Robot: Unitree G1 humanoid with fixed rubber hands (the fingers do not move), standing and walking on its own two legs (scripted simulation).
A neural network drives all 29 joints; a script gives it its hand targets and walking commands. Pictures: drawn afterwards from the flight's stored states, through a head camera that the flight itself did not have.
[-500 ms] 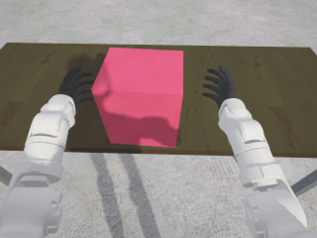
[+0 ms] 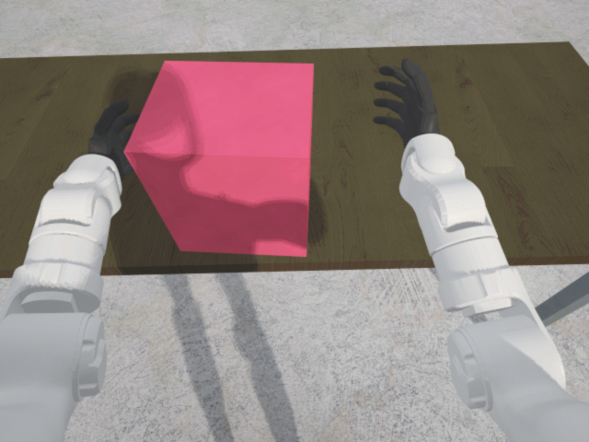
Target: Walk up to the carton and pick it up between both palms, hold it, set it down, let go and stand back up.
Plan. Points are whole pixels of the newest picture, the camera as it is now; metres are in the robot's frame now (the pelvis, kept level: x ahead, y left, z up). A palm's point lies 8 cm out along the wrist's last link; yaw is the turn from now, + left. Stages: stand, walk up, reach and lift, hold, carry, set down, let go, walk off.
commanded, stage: reach and lift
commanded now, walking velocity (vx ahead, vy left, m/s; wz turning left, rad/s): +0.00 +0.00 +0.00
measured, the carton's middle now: (240, 166) +0.52 +0.09 +0.05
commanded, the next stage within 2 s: none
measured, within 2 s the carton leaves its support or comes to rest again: leaves its support in 1.94 s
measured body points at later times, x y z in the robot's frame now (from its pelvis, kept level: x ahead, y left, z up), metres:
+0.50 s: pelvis -0.01 +0.02 -0.01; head +0.13 -0.01 +0.41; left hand +0.48 +0.23 +0.05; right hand +0.49 -0.13 +0.05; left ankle +0.00 +0.15 -0.74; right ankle -0.09 -0.07 -0.74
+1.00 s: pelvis -0.01 +0.02 -0.02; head +0.15 -0.04 +0.40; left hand +0.48 +0.20 +0.02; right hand +0.47 -0.12 -0.01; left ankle +0.00 +0.15 -0.74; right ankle -0.09 -0.07 -0.74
